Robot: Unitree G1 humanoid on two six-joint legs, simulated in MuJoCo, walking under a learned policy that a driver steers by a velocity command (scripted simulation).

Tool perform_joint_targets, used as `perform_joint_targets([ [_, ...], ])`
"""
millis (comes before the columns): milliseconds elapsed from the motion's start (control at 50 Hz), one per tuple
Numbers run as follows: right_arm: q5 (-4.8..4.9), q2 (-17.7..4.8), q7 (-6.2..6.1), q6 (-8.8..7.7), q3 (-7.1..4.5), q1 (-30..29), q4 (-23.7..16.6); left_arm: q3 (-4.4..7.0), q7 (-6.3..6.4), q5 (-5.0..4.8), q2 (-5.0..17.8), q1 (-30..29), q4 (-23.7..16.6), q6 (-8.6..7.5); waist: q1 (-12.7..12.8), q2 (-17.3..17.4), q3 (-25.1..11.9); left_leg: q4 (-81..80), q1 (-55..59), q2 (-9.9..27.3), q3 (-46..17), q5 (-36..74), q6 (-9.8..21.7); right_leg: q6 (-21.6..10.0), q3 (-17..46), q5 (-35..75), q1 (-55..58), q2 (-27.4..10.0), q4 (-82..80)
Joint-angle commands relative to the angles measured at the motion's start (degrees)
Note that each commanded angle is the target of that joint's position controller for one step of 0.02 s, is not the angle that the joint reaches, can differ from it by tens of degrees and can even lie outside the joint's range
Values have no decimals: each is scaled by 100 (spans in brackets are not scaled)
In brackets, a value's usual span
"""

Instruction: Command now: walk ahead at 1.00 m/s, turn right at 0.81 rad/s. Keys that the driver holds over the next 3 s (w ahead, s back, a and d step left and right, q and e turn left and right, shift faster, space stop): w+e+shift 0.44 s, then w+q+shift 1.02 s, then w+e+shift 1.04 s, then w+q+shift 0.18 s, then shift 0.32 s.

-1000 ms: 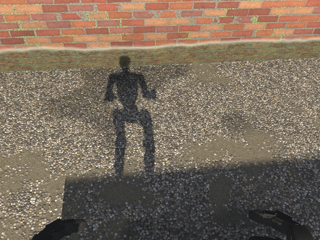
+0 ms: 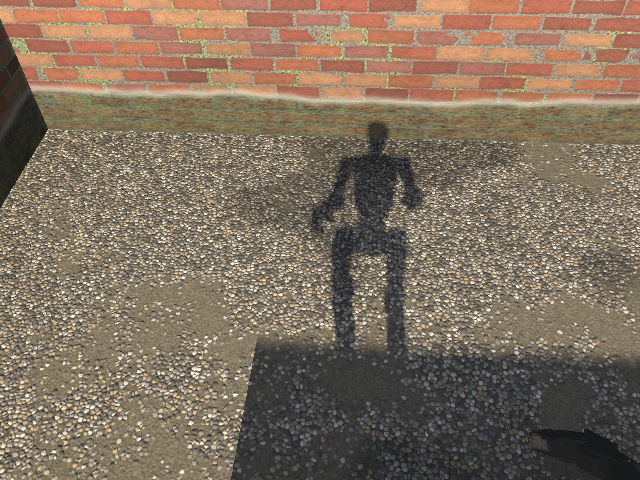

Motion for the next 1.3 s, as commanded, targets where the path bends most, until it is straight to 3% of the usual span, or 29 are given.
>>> perform_joint_targets([
  [20, 90, 1, -83, 104, -51, -892, -634, 18, -34, -6, 351, 164, -166, -233, 131, -1093, 319, 808, -990, 122, -523, -23, -832, -632, 863, 2124, 686, -117, -690],
  [40, 51, -176, 20, 93, -39, -1284, -968, 223, 30, -193, 990, -185, -388, -329, 410, -2095, 77, 1110, -1688, -225, -985, -711, -936, -1117, 2834, 1142, 373, -700, -1402],
  [60, 25, -487, 98, -10, -108, -1617, -1165, 295, 143, -43, 1177, -722, -682, -391, 345, -1748, -37, 1442, -1967, -102, -1722, -684, -969, -1218, 3398, 566, 337, -989, -1991],
  [100, 37, -629, 201, -163, -129, -1218, -935, 263, 236, 91, 1120, -1453, -937, -475, -107, -1036, -554, 1364, -1166, -108, -1922, -482, -866, -949, 2927, 1355, 253, -811, -1899],
  [160, -10, -302, 220, -170, -60, -353, -470, 189, 139, -139, 783, -1736, -1086, -566, -449, -543, -941, 130, 1275, -175, -1549, 518, -728, -566, 2064, 1892, -526, -233, -1512],
  [180, -63, -245, 161, -91, -76, -9, -299, 193, 79, -157, 618, -1583, -1064, -593, -538, -153, -910, -339, 1878, -89, -1577, 595, -718, -431, 1715, 1574, -729, 86, -932],
  [220, -186, -918, 87, -23, -286, 462, -114, 169, 43, -179, 326, -1291, -1237, -627, -770, 2104, -898, -919, 3096, 1390, -3618, 612, -395, -14, 789, -317, -2940, 700, 961],
  [260, -173, -836, -19, -108, -222, 645, -137, 323, 79, 36, 540, -1497, -1207, -642, -617, 721, -535, -1103, 2405, 2067, -4338, 367, -244, 170, 1109, -62, -3418, 548, 2211],
  [380, -216, -589, 84, -237, -54, -220, -73, 118, 60, 132, 333, -1695, -1290, -255, -133, 782, -269, -1316, 253, 1765, -2367, -328, -178, 569, 389, 1077, -2359, -47, 2378],
  [460, -82, -803, 174, -321, -189, 138, 72, -15, -38, 68, 206, -2010, -1308, -228, -384, 372, -390, -1435, -262, 1787, -1664, -1022, -168, 410, -301, 1112, -921, -224, 1027],
  [520, 86, -675, 177, -231, -165, -131, 49, -74, -120, 225, 50, -1407, -1061, -321, -194, -14, -468, -1163, -324, 1523, -1496, -1288, -148, 235, -560, 1061, 257, -59, -71],
  [560, 42, -206, 191, -111, -45, 393, -22, 48, -98, 180, 476, -760, -828, -417, -97, -1593, -1233, 809, -890, 542, -728, -568, -541, -52, 117, 2273, 1692, -194, -187],
  [580, 24, -359, 174, -75, -61, -585, -437, 171, -46, 11, 917, -268, -826, -398, 743, -2381, -1172, 2084, -1714, 24, -799, -1788, -768, -434, 1731, 1232, 1460, -1118, -1633],
  [620, 141, -451, 10, -21, -225, -1100, -547, 174, 203, 211, 885, -159, -845, -486, 836, -1083, -834, 3757, -2470, -447, -2552, -1302, -901, -903, 2293, 1274, 1036, -1886, -1814],
  [680, 18, -179, -7, 15, -201, -191, -257, -22, 333, 311, 344, -877, -825, -745, -105, -618, -850, 3964, -1890, -312, -2681, -494, -827, -567, 1542, 1494, 23, -1773, -1574],
  [800, 9, -80, 95, 373, -114, -298, -266, -75, 189, 298, 227, -901, -688, -1137, -252, -494, -713, 2125, -560, 54, -2006, -40, -736, -127, 166, 1826, -712, -1523, -1444],
  [880, 122, -75, 303, 373, -56, -462, -352, 99, 249, 300, 597, -534, -548, -986, -53, -728, -708, 639, 494, -13, -1364, -494, -373, -84, -28, 1299, -440, -1593, -1369],
  [900, 94, -25, 338, 338, -50, -152, -214, 86, 283, 249, 480, -579, -570, -908, -201, -362, -834, 227, 1128, -91, -1386, -139, -228, 112, -281, 1088, -696, -1437, -840],
  [920, 19, -162, 325, 301, -71, 168, -81, 16, 339, 257, 101, -473, -608, -824, -212, 889, -805, 495, 1604, -35, -1796, 917, 56, 462, -886, 1087, -1341, -906, 410],
  [940, 225, -896, 286, 372, -312, 290, -125, 45, 370, 243, 316, -1193, -1074, -734, -741, 1934, -626, -326, 1641, 466, -3659, 881, 624, 830, -980, 110, -2488, -100, 912],
  [980, 44, -1171, 185, 459, -413, -27, -363, 71, 298, 197, 472, -2020, -1539, -795, -795, 1177, -454, -1006, 1723, 1165, -5303, 1107, 1155, 956, 102, -579, -3545, 79, 1729],
  [1040, -28, -629, 94, 359, -240, -839, -589, -4, 299, 297, 263, -1282, -1294, -864, -212, 752, -737, -637, 946, 733, -4679, 1068, 795, 955, 358, 71, -2793, -19, 1840],
  [1120, 87, -668, 228, 300, -210, -1140, -719, -47, 208, 210, 290, -1060, -1210, -783, -76, 532, -765, -933, -192, 181, -4347, 915, 532, 898, 112, 403, -971, 137, 1183],
  [1160, 323, -908, 237, 240, -324, -1253, -741, -49, 125, 101, 243, -781, -1100, -768, 221, 490, -684, -1166, -917, 44, -4221, -405, 489, 701, -62, 1138, 625, 193, -79],
  [1180, 265, -674, 129, 271, -268, -1208, -629, -117, 153, 255, 71, -270, -867, -715, 476, -30, -480, -445, -1635, -226, -4075, -424, 175, 681, 229, 1713, 1759, -53, -471],
  [1200, 318, -313, 92, 270, -207, -979, -738, -53, 160, 424, 432, 313, -766, -725, 596, -1608, -718, 1156, -2398, -737, -3414, -1230, -89, 563, 1116, 2277, 2494, -982, -616],
  [1220, 375, -337, 26, 230, -267, -848, -801, 167, 196, 412, 1064, 431, -731, -698, 673, -2383, -650, 1761, -3043, -963, -3099, -1653, -229, 493, 2539, 1540, 2179, -1691, -1425],
  [1260, 195, -663, 58, 178, -400, -1086, -672, 72, 282, 365, 896, -53, -880, -734, 347, -1133, -299, 2622, -2921, -701, -3094, -825, -384, 392, 2677, 468, 1195, -1864, -1762],
  [1300, 148, -614, 160, 286, -338, -990, -603, -61, 282, 349, 670, -738, -915, -786, -46, -1097, -202, 2676, -2347, -386, -2816, -377, -510, 217, 1819, 350, 379, -1733, -1948],
])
